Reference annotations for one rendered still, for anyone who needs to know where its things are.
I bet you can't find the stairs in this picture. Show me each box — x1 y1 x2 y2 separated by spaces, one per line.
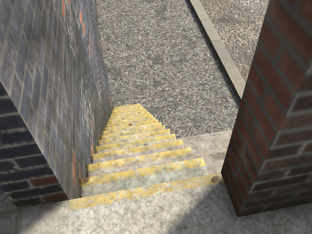
79 103 209 198

